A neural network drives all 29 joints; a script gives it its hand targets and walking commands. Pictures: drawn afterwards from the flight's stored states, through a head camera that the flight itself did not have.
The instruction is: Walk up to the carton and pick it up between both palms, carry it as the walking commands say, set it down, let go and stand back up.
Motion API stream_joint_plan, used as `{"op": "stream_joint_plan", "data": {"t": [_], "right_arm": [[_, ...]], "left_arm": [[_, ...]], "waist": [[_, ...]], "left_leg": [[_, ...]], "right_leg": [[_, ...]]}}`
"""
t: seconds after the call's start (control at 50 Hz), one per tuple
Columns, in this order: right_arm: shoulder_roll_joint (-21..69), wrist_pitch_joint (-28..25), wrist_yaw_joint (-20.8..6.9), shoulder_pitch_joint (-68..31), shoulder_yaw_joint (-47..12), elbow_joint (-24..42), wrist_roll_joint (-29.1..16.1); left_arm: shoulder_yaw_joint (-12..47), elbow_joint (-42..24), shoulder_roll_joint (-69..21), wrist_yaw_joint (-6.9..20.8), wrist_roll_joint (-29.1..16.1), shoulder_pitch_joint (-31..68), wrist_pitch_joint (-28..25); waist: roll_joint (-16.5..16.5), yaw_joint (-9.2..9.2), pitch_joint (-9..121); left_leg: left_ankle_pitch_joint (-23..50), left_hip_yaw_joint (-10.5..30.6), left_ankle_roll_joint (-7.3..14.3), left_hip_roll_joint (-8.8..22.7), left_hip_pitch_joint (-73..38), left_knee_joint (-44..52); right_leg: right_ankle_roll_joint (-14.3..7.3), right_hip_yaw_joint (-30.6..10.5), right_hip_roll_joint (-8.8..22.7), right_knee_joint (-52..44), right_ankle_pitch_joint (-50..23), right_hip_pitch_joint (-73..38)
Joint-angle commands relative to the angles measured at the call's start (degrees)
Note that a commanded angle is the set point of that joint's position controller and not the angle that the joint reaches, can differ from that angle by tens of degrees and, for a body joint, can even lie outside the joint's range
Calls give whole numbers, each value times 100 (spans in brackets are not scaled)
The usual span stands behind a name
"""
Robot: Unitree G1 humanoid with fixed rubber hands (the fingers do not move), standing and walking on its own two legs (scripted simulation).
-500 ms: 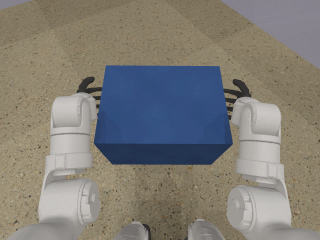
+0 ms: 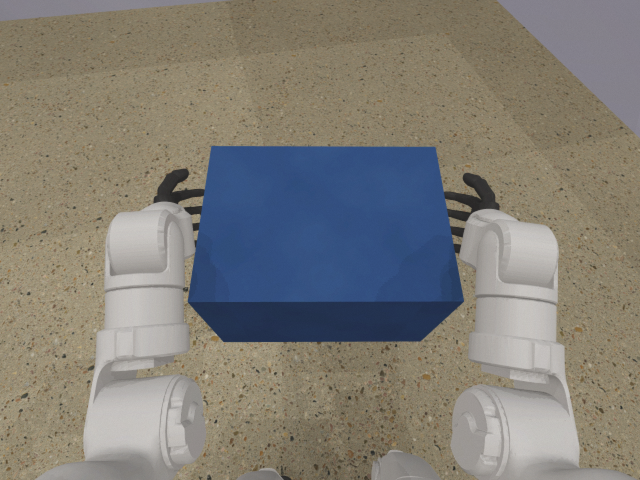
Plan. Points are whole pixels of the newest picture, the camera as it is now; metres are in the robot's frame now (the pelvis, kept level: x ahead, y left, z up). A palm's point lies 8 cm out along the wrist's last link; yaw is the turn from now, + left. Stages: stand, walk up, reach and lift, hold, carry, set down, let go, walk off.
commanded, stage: carry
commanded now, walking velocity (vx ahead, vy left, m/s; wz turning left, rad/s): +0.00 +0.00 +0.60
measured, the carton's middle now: (323, 250) +0.39 +0.01 +0.01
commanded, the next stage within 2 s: none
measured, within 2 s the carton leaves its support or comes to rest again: neither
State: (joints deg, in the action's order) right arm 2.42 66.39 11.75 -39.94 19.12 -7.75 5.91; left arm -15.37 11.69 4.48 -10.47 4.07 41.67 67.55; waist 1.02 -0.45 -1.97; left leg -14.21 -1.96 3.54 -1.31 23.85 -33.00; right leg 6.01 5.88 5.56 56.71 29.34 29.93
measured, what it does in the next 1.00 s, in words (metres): walks backwards, turning left: right foot, then left foot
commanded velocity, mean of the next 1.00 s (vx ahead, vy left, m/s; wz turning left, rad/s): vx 0.00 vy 0.00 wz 0.60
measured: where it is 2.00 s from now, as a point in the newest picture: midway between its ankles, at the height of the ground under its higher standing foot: outside the picture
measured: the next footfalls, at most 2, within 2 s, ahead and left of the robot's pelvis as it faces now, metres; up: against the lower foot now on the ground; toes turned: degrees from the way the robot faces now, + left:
right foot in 0.24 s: +0.02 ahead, -0.14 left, +0.00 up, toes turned +1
left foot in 0.48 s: -0.02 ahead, +0.13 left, +0.00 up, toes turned +23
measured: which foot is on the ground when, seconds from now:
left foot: down 0.00-0.24, up 0.26-0.46, down 0.48-0.82, up 0.84-1.00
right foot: up 0.00-0.22, down 0.24-0.50, up 0.52-0.80, down 0.82-1.00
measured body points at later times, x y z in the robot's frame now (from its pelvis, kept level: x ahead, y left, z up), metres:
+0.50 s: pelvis -0.05 +0.01 -0.01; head -0.02 +0.02 +0.44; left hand +0.27 +0.28 +0.10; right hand +0.37 -0.07 +0.11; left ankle -0.06 +0.11 -0.73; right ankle -0.02 -0.14 -0.73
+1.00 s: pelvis -0.11 -0.01 +0.00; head -0.08 +0.02 +0.44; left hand +0.11 +0.35 +0.10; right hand +0.31 +0.05 +0.11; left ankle -0.14 +0.09 -0.71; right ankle -0.04 -0.13 -0.73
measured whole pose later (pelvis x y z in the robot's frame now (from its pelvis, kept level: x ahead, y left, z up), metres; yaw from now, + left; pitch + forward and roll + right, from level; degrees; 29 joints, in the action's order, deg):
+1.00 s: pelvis -0.11 -0.01 +0.00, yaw +38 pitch +3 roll +1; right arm -1.6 68.6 9.5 -41.5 20.1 -8.8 5.0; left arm -14.8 11.6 1.4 -12.1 5.6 43.3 68.7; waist 2.0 -2.3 -1.6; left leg -22.4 -3.6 0.8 -0.9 27.9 -43.7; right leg 2.4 13.0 10.6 36.2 19.6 18.1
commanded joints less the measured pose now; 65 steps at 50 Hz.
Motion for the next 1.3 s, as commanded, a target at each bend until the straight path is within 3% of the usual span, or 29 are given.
{"op": "stream_joint_plan", "data": {"t": [0.0, 0.18, 0.22, 0.24, 0.26, 0.3, 0.34, 0.4, 0.44, 0.46, 0.48, 0.5, 0.52, 0.54, 0.6, 0.76, 0.78, 0.8, 0.82, 0.84, 0.9, 0.96, 1.0, 1.02, 1.04, 1.06, 1.08, 1.18, 1.28], "right_arm": [[5586, 62, -2278, -4715, -3740, 700, -2681], [5596, 184, -2235, -4379, -3768, 566, -2529], [5614, 220, -2241, -4214, -3721, 271, -2495], [5780, 284, -2308, -3907, -3740, 250, -2518], [5844, 207, -2290, -4924, -4056, 528, -2678], [6077, 135, -2348, -5227, -4185, 529, -3038], [5887, 135, -2434, -4958, -4092, 385, -3120], [6015, 199, -2548, -4969, -3949, -125, -3146], [5976, 240, -2574, -4353, -3834, -310, -2999], [6205, 270, -2624, -4358, -3809, -401, -3028], [6108, 237, -2651, -4056, -3729, -511, -2883], [6127, 203, -2638, -4333, -3651, -528, -2879], [6196, 237, -2608, -4009, -3614, -390, -2901], [5945, 201, -2529, -4137, -3637, -169, -2784], [5817, 91, -2334, -4835, -3617, 552, -2733], [5536, 154, -2175, -4509, -3751, 847, -2537], [5628, 183, -2167, -4557, -3743, 689, -2537], [5614, 214, -2192, -4245, -3657, 547, -2423], [5636, 261, -2225, -4091, -3669, 435, -2414], [5690, 257, -2259, -4451, -3764, 566, -2493], [5941, 127, -2348, -5576, -4256, 899, -3076], [5915, 261, -2448, -4507, -3918, -20, -3029], [5981, 301, -2560, -4403, -3884, -234, -3021], [5959, 327, -2594, -4062, -3831, -244, -2959], [6127, 292, -2607, -4414, -3890, -103, -3079], [6026, 260, -2575, -4311, -3750, -280, -2920], [5908, 293, -2559, -4264, -3746, -166, -2909], [5968, 167, -2363, -4480, -3624, 515, -2745], [5600, 171, -2244, -4399, -3656, 632, -2596]], "left_arm": [[3719, -863, -6968, 2221, -2765, 4808, -214], [3462, -663, -6888, 2309, -2642, 4303, -66], [3244, -330, -6715, 2375, -2522, 4112, -36], [3328, -530, -6695, 2408, -2528, 3753, -55], [3290, -481, -6699, 2410, -2642, 4480, -104], [3279, -856, -6601, 2256, -2550, 4789, -147], [3145, -663, -6637, 2164, -2320, 4531, -113], [2964, -702, -6342, 2087, -2044, 4522, -98], [2902, -577, -6344, 2098, -1899, 4092, -63], [2863, -575, -6327, 2104, -1844, 4054, -73], [2845, -475, -6254, 2165, -1745, 3979, -18], [3022, -546, -6363, 2176, -1891, 4384, -33], [3077, -472, -6629, 2196, -2065, 4112, -9], [3115, -292, -6715, 2234, -2233, 4095, -56], [3558, -873, -7059, 2245, -2764, 5069, -159], [3431, -691, -6914, 2281, -2707, 4223, -7], [3428, -651, -6932, 2324, -2690, 4267, 11], [3371, -629, -6900, 2364, -2658, 4208, 36], [3415, -464, -6825, 2387, -2597, 3910, 13], [3414, -542, -6917, 2414, -2583, 3989, -5], [3430, -1062, -6709, 2268, -2550, 4883, -98], [2965, -571, -6425, 2122, -2060, 3994, 6], [2954, -569, -6311, 2098, -1916, 4032, 33], [2912, -550, -6313, 2102, -1835, 3699, 40], [3071, -860, -6339, 2102, -1939, 4204, -6], [3044, -813, -6343, 2156, -1961, 4424, 60], [3116, -463, -6496, 2159, -1968, 4045, 94], [3546, -978, -7050, 2262, -2676, 4618, -63], [3538, -790, -6871, 2236, -2793, 4442, -4]], "waist": [[-1122, -58, 3346], [-763, -1, 3361], [479, 106, 3238], [1472, 123, 3178], [1167, 128, 2938], [544, 100, 2823], [891, 90, 2832], [1115, 145, 2867], [744, 68, 2892], [372, -5, 3021], [-998, -68, 3027], [-1664, -128, 3309], [-1060, -105, 3442], [-548, -110, 3404], [-1190, -83, 3449], [-814, -24, 3484], [-845, 58, 3514], [-208, 119, 3344], [1150, 108, 3255], [1513, 162, 3028], [528, 118, 2781], [1061, 137, 2954], [676, 49, 2983], [493, 38, 3054], [-332, -18, 3084], [-1850, -58, 3138], [-1070, -100, 3354], [-1258, -67, 3405], [-1080, -56, 3439]], "left_leg": [[4493, 1246, 567, 1275, -2544, 334], [3758, 1545, 341, 1019, -1666, 139], [1198, 757, -170, 286, 123, -912], [-1511, 28, -295, -132, 984, -1643], [-1822, 58, -218, 136, 1240, -2279], [-1303, 332, -238, 454, 1084, -2299], [-863, 69, -253, 294, 351, -1680], [-822, -410, -352, -46, 139, -845], [384, -584, -366, 4, -485, 626], [874, -129, -325, 261, -1350, 825], [3840, 1654, 238, 1566, -2007, 473], [5706, 2610, 782, 2079, -2684, 260], [6003, 2428, 774, 1995, -2892, 79], [5664, 2024, 650, 1846, -2954, -10], [4128, 1344, 438, 1330, -2630, 251], [2870, 1568, 315, 1109, -1990, 452], [2725, 1385, 161, 936, -1533, 234], [1758, 1096, -124, 673, -484, -118], [-45, 342, -323, -72, 535, -1030], [-1602, -97, -273, 19, 974, -1924], [-1133, 225, -225, 380, 1000, -2009], [-850, -314, -293, 3, 302, -832], [15, -492, -332, 23, -534, 318], [623, -135, -319, 250, -1059, 877], [2245, 729, -105, 904, -1867, 784], [5299, 2494, 479, 2129, -2228, 380], [5607, 2498, 674, 1948, -2647, 257], [3794, 1200, 317, 1198, -2515, 322], [2225, 1705, 268, 1251, -2139, 845]], "right_leg": [[22, -251, 8, 0, -381, 140], [-224, 116, -340, -2460, -1125, -1803], [-610, -1015, 1046, -3623, -3407, -3534], [-1395, -1495, 2164, -3180, -4768, -3577], [-1694, -1653, 2408, -3138, -5601, -3475], [-1450, -974, 2154, -3059, -5003, -3200], [-1030, -60, 1668, -2668, -4841, -2781], [-847, 290, 1539, -2258, -4532, -2888], [-490, 675, 1365, -1642, -4291, -2685], [-258, 561, 1317, -1291, -3539, -1886], [217, 724, 745, -429, -2020, -663], [268, 375, 167, -44, 781, 182], [170, 29, 116, 280, 851, 344], [121, -66, 228, 283, 557, 441], [47, -105, 88, -252, -218, 90], [-93, 184, -376, -2247, -681, -1381], [-166, 111, -171, -3001, -1210, -2136], [-340, -267, 381, -3473, -1718, -3041], [-945, -1428, 1646, -3469, -3116, -3399], [-1484, -1489, 2291, -3283, -4340, -3103], [-1254, -628, 1913, -2813, -5068, -3140], [-873, 217, 1617, -2201, -4834, -3084], [-561, 530, 1482, -1773, -4213, -2620], [-361, 610, 1374, -1327, -3738, -2198], [0, 513, 1160, -897, -2249, -1128], [311, 774, 343, -164, 155, -174], [190, 132, 175, 195, 871, 147], [79, 58, -11, -339, -187, -49], [-120, 159, -375, -1546, -338, -900]]}}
